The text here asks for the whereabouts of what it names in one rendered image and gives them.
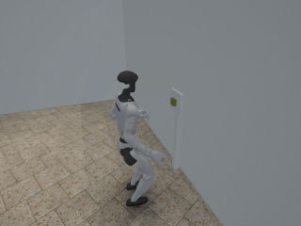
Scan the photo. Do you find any button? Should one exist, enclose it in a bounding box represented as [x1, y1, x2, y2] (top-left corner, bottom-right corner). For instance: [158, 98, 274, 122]
[170, 97, 177, 106]

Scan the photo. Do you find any right robot forearm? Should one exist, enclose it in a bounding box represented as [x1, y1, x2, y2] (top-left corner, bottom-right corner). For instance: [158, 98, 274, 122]
[126, 135, 154, 157]

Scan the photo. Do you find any robot right thigh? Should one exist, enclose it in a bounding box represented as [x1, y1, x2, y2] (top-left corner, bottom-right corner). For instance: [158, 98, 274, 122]
[123, 149, 155, 181]

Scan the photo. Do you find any robot left upper arm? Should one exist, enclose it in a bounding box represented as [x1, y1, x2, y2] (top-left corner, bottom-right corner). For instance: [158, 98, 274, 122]
[109, 92, 121, 121]

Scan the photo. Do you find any left robot shin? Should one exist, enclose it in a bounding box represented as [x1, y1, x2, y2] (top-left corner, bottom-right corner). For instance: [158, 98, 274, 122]
[131, 158, 150, 186]

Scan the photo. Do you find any right robot hand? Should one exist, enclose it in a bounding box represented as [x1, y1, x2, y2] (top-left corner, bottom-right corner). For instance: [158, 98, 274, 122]
[151, 151, 170, 166]

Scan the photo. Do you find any left robot hand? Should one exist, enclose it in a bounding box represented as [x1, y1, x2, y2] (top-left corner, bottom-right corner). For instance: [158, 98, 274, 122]
[137, 109, 150, 121]

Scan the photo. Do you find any robot right upper arm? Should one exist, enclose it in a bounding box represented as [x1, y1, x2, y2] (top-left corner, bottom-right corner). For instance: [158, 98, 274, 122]
[123, 103, 139, 143]

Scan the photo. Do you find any panel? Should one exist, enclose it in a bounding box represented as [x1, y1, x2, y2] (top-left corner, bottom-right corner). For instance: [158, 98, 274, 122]
[169, 88, 184, 170]

